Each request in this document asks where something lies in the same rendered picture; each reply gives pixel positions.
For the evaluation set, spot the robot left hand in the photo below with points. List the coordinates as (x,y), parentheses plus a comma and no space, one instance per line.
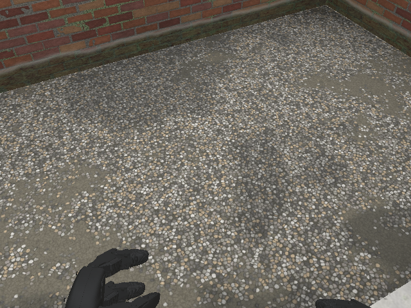
(90,291)

